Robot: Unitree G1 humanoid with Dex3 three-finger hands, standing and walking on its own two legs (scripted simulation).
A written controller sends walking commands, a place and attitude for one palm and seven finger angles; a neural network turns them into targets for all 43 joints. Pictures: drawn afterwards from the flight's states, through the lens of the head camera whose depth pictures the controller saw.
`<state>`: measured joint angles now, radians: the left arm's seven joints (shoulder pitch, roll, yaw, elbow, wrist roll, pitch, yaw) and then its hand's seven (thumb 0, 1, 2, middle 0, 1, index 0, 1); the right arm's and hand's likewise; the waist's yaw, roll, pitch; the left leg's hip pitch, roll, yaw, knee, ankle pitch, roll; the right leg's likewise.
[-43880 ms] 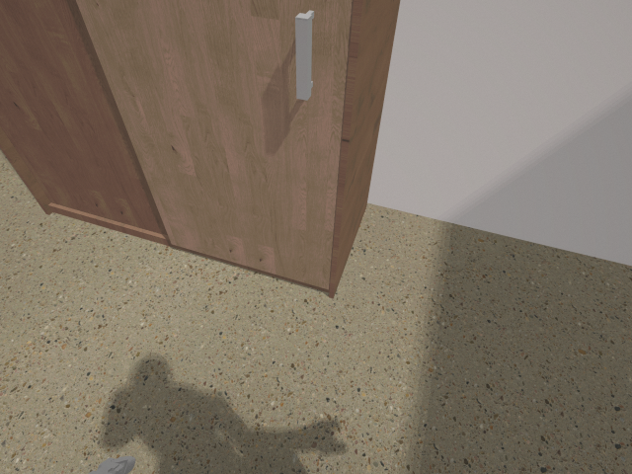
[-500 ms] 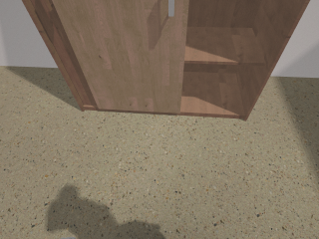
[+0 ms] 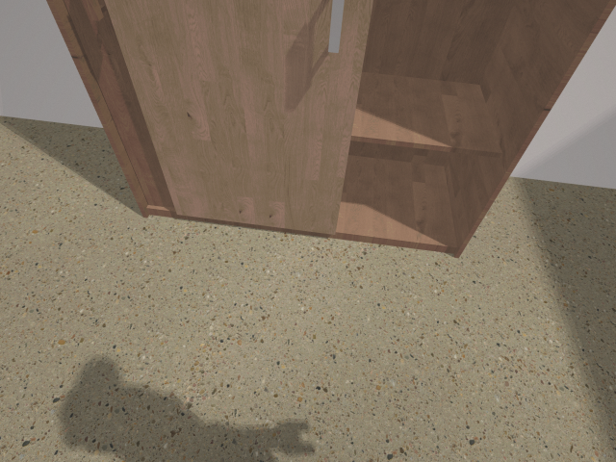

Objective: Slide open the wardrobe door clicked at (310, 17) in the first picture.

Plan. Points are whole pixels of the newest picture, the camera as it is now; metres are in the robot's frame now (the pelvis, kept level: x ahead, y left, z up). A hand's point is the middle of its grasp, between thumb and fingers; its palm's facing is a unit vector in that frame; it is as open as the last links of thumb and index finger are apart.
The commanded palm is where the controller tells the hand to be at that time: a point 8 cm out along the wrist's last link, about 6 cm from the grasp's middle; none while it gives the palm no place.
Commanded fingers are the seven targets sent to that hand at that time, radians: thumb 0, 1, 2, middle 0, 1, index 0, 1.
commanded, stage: let the arm hang, fingers relaxed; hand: right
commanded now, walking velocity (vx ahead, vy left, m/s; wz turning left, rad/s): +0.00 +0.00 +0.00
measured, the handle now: (337, 11) +1.03 +0.01 +0.13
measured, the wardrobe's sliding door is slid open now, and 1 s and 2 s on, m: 0.51 0.51 0.51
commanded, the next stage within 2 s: look to check the result in 0.22 s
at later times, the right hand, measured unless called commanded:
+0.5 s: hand out of the picture +0.10 -0.24 -0.16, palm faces -0.05 +0.94 -0.33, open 7.4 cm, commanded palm none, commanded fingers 0.00 -0.90 -0.90 0.20 0.30 0.20 0.30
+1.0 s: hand out of the picture +0.11 -0.24 -0.16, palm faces -0.04 +0.94 -0.34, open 7.4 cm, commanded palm none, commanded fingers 0.00 -0.90 -0.90 0.20 0.30 0.20 0.30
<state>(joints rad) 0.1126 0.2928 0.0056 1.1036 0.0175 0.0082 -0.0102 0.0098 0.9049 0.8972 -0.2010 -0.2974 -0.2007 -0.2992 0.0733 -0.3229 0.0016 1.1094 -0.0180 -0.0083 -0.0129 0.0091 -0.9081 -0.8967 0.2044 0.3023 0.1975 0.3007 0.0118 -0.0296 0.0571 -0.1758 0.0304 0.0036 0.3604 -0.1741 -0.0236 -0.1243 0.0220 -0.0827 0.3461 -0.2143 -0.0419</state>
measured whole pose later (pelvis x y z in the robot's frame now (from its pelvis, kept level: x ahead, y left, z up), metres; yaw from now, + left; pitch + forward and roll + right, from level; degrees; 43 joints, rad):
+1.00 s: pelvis +0.03 +0.01 +0.00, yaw +0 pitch -1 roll +0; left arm 0.08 0.34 0.01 1.11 0.01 0.00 0.00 0.01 0.90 0.90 -0.20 -0.30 -0.20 -0.30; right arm 0.08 -0.34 0.00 1.12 -0.02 -0.01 -0.01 0.01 -0.90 -0.90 0.21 0.30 0.20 0.30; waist 0.01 0.00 0.06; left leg -0.10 0.02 0.02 0.30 -0.18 -0.01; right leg -0.05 0.01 -0.07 0.28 -0.22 -0.03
